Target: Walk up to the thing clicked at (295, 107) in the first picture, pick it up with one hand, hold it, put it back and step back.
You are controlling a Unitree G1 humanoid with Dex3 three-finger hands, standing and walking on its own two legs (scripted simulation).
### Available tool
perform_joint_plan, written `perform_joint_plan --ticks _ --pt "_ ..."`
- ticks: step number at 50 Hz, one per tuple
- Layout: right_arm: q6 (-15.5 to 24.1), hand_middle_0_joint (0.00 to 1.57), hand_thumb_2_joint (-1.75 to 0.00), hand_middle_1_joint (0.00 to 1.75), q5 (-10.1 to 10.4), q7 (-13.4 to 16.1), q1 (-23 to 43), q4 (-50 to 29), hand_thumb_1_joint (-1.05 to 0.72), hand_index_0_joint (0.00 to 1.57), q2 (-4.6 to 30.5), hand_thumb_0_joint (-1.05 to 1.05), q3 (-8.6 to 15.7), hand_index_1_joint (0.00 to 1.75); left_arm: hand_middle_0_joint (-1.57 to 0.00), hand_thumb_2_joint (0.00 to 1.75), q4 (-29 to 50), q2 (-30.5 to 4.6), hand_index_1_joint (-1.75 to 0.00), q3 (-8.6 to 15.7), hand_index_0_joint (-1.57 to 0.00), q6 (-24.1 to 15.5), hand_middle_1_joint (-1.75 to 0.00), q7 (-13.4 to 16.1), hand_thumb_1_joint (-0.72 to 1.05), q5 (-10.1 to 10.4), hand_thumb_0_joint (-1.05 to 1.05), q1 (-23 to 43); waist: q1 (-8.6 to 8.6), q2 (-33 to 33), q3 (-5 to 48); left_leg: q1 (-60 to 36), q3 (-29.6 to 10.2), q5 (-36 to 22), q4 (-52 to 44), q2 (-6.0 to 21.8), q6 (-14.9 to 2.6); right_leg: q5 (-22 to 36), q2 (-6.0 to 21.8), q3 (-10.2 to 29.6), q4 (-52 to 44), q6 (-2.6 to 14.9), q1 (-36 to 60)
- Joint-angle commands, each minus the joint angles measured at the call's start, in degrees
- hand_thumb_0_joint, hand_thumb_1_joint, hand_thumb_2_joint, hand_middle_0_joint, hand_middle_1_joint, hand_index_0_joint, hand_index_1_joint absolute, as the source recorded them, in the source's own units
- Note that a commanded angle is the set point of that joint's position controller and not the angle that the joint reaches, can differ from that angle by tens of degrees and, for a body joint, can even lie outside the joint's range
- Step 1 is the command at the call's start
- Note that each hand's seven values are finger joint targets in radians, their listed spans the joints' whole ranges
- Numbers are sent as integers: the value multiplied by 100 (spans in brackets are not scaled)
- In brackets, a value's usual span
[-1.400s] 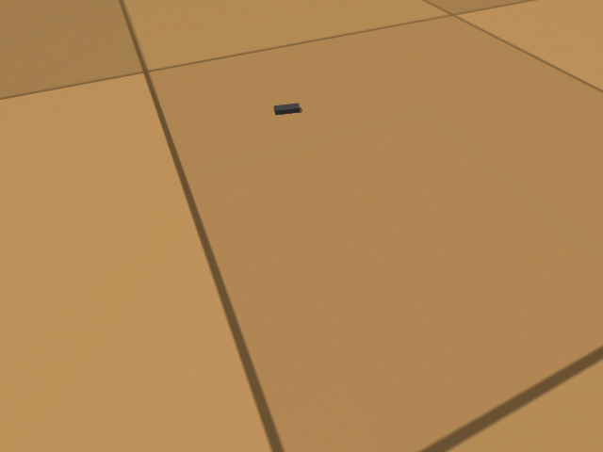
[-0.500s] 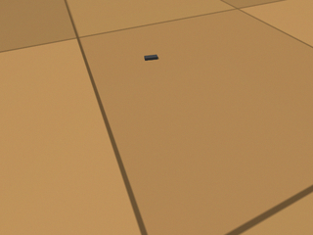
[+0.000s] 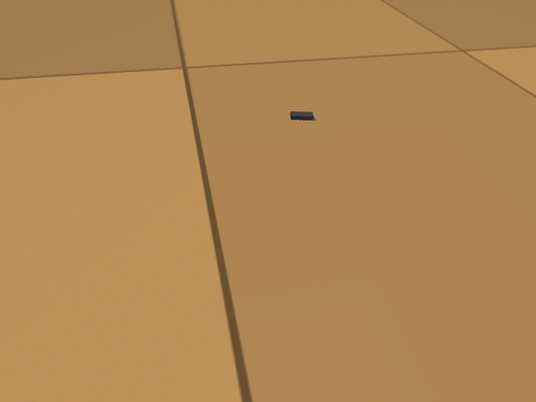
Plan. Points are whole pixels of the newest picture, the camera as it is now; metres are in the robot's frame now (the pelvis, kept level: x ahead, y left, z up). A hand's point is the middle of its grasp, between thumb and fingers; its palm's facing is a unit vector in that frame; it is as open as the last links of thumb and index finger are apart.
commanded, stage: walk up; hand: left
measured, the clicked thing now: (301, 115) +2.05 -0.14 -0.75
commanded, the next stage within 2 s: none
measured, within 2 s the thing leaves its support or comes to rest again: neither
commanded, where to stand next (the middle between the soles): +1.71 -0.39 m, yaw +7 degrees
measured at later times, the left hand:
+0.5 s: hand (179, 255) +0.44 +0.23 -0.14, palm faces -0.04 -0.95 -0.31, open 7.3 cm
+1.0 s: hand (188, 211) +0.60 +0.25 -0.17, palm faces +0.02 -0.95 -0.32, open 7.3 cm
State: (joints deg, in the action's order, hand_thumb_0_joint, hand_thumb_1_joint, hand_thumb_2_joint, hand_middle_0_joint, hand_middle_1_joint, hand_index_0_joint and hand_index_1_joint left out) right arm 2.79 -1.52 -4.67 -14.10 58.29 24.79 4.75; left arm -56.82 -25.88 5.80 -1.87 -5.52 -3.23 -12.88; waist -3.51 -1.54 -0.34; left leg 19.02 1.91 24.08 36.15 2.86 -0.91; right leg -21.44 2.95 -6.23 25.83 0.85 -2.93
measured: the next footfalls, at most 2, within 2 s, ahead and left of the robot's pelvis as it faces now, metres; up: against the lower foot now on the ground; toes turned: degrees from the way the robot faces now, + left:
right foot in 0.48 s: +0.46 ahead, -0.15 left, +0.00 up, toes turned -3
left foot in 0.90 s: +0.69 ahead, +0.09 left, +0.00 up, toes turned +10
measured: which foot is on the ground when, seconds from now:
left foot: down 0.00-0.50, up 0.52-0.88, down 0.90-1.00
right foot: down 0.00-0.02, up 0.04-0.46, down 0.48-0.92, up 0.94-1.00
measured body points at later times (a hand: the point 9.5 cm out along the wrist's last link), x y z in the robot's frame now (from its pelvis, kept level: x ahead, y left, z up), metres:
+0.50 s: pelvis +0.27 -0.03 -0.03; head +0.29 -0.03 +0.42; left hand +0.44 +0.28 -0.12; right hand +0.26 -0.36 -0.14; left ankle +0.06 +0.12 -0.72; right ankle +0.43 -0.14 -0.74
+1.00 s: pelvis +0.58 -0.03 -0.02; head +0.59 +0.00 +0.43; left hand +0.59 +0.30 -0.15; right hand +0.71 -0.36 -0.08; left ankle +0.65 +0.08 -0.73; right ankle +0.48 -0.15 -0.67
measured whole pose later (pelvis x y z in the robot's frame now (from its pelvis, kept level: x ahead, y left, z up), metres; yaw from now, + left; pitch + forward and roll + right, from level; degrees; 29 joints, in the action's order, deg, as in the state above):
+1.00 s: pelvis +0.58 -0.03 -0.02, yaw +2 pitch -2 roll +0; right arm 7.0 -0.7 -2.4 -14.0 47.9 23.7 3.8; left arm -53.6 -26.7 3.7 -0.7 -4.4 -0.9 -18.0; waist -1.8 -4.9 -3.1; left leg 22.3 7.1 13.7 37.7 2.9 -2.1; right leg -25.3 -0.9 0.6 62.2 2.7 -15.8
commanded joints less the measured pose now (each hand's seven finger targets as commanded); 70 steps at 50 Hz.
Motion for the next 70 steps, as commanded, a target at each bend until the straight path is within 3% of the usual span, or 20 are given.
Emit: perform_joint_plan --ticks 1,2,3,8,19,22,24,25,26,30,41,44,46,47,51,55,63,66,68,70 --pt "296 20 -90 30 -66 240 -1772 -16 -90 20 1801 0 697 30 -20 90 892 -743 -30 66 -20 -70 -30 -1 90 78 0 1288 1457 2010 281 -3631 -1381 804 -1793 556 -261 -1458 -187 -469 2490 320 -3649" --pt "361 20 -90 30 -108 278 -1689 -252 -90 20 2344 0 741 30 -20 90 1019 -646 -30 45 -20 -69 -30 20 90 140 0 1357 1362 2275 63 -3158 -4297 3091 -3051 1909 -790 -1403 -622 471 3770 200 -4561" --pt "360 20 -90 30 73 301 -995 -507 -90 20 2262 0 705 30 -20 90 999 -1084 -30 47 -20 -88 -30 46 90 99 0 1429 1046 963 -443 -2383 -4443 3025 -3291 2183 -999 -682 -61 1292 4048 215 -4419" --pt "496 20 -90 30 182 343 -234 -790 -90 20 1404 0 317 30 -20 90 395 -1247 -30 88 -20 -77 -30 -70 90 205 0 440 410 539 -387 -1728 -1556 205 -2746 1197 -616 839 464 1121 3161 -100 -3524" --pt "478 20 -90 30 129 363 -651 -860 -90 20 1641 0 362 30 -20 90 1102 -751 -30 12 -20 -54 -30 -233 90 225 0 1988 637 805 -608 -1469 -349 -2589 -2626 937 -625 2085 156 187 606 137 -2367" --pt "422 20 -90 30 69 468 -582 -984 -90 20 1641 0 371 30 -20 90 841 -899 -30 217 -20 -34 -30 -146 90 230 0 898 5 595 230 -1558 -42 -4300 -786 895 -535 1402 -145 48 555 324 -746" --pt "392 20 -90 30 68 460 -910 -1039 -90 20 1118 0 171 30 -20 90 451 -1552 -30 586 -20 -65 -30 42 90 117 0 -1042 -835 -928 1158 400 284 -2855 2608 130 -281 -570 367 1178 284 564 1828" --pt "433 20 -90 30 246 464 -1314 -1229 -90 20 797 0 71 30 -20 90 581 -1971 -30 614 -20 -118 -30 88 90 210 0 -956 -491 -1821 1451 1876 61 277 3725 -633 -202 -1630 2173 4241 -1025 1136 2499" --pt "424 20 -90 30 192 498 -818 -1138 -90 20 1371 0 193 30 -20 90 765 -1883 -30 574 -20 -113 -30 117 90 344 0 -312 -478 -888 1150 1901 -463 294 4224 -38 -279 -2457 2270 4477 -1313 1494 1694" --pt "348 20 -90 30 176 340 -841 -863 -90 20 1200 0 179 30 -20 90 941 -1187 -30 316 -20 -229 -30 169 90 268 0 403 179 -551 -127 1174 -551 -773 3008 519 -274 -723 1156 1941 -1388 985 -743" --pt "361 20 -90 30 72 92 19 -1200 -90 20 994 0 288 30 -20 90 1232 -1295 -30 274 -20 -311 -30 -5 90 185 0 287 179 -272 -340 -172 379 -2054 -39 251 51 -442 845 830 -1276 1028 -1617" --pt "459 20 -90 30 21 232 -1044 -924 -90 20 1275 0 403 30 -20 90 1202 -1062 -30 134 -20 -264 -30 59 90 179 0 16 756 604 250 -1894 401 -1319 -440 -67 -242 1924 554 422 991 776 -1705" --pt "526 20 -90 30 -127 393 -1762 -1011 -90 20 2117 0 618 30 -20 90 1281 -471 -30 -58 -20 -206 -30 119 90 316 0 -527 905 2053 820 -3347 -3819 651 -1805 2269 -1062 -799 -671 369 4096 199 -3839" --pt "512 20 -90 30 163 397 -1505 -1124 -90 20 2252 0 669 30 -20 90 1216 -1286 -30 79 -20 -163 -30 194 90 277 0 -378 944 993 995 -3077 -4624 934 -2250 2657 -1561 -730 -374 1254 4529 306 -3876" --pt "546 20 -90 30 221 448 -495 -1261 -90 20 1537 0 324 30 -20 90 905 -1220 -30 71 -20 -160 -30 139 90 304 0 -385 419 675 -131 -1277 -1496 -1316 -2022 1747 -1093 158 385 1214 3999 103 -3373" --pt "628 20 -90 30 150 411 -506 -1301 -90 20 1606 0 315 30 -20 90 1036 -991 -30 70 -20 -64 -30 -70 90 259 0 -43 444 866 -237 -1032 -530 -2151 -2112 1478 -1141 465 515 824 2696 -93 -3123" --pt "513 20 -90 30 145 420 -332 -1229 -90 20 1733 0 344 30 -20 90 1107 -831 -30 159 -20 -48 -30 -204 90 242 0 585 357 1018 -40 -857 38 -1936 -1683 1238 -749 1463 212 186 1006 85 -1753" --pt "447 20 -90 30 120 480 -457 -1210 -90 20 1372 0 209 30 -20 90 714 -1259 -30 419 -20 -116 -30 -72 90 199 0 -698 -385 -255 633 -57 500 -2592 1077 762 -410 687 -50 321 459 364 480" --pt "436 20 -90 30 230 493 -600 -1423 -90 20 1039 0 57 30 -20 90 792 -2126 -30 592 -20 -172 -30 91 90 259 0 -1208 -481 -1972 789 2401 383 560 3501 -291 -111 -966 2141 4179 -1288 1138 1462" --pt "390 20 -90 30 225 488 -119 -1161 -90 20 1388 0 133 30 -20 90 994 -1727 -30 445 -20 -148 -30 154 90 352 0 -471 -248 -607 90 2091 -462 -87 3754 311 -185 -659 1827 3223 -1222 1351 129"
